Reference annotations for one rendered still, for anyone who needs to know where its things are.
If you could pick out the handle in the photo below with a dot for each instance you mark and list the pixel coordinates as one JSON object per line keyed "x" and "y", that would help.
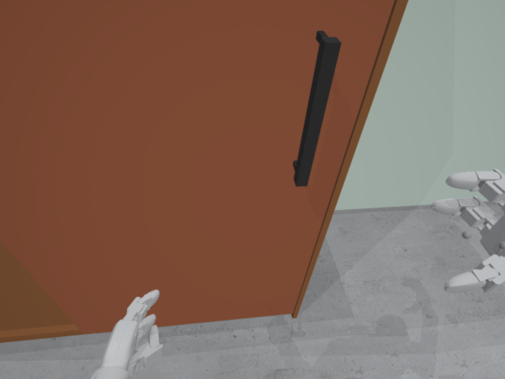
{"x": 321, "y": 85}

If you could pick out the wardrobe door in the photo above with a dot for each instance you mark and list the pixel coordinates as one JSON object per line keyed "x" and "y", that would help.
{"x": 149, "y": 145}
{"x": 23, "y": 302}

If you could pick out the right robot hand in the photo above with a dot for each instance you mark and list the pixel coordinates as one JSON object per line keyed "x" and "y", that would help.
{"x": 490, "y": 273}

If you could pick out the left robot hand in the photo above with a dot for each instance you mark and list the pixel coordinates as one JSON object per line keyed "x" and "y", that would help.
{"x": 128, "y": 334}

